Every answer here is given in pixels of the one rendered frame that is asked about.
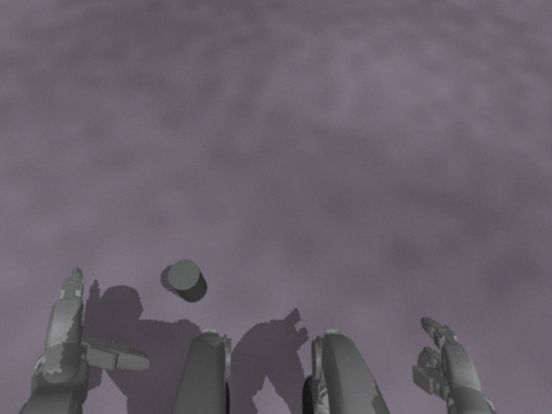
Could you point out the right robot hand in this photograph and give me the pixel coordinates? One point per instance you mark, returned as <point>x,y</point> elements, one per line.
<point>451,369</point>

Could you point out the left robot hand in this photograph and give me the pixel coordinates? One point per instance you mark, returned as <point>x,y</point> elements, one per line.
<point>65,325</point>

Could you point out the left robot arm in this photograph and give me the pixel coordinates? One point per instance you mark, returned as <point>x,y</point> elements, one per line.
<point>60,381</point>

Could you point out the right robot arm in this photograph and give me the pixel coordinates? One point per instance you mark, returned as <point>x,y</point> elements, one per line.
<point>466,400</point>

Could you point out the can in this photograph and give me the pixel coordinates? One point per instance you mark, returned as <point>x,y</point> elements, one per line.
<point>185,277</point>

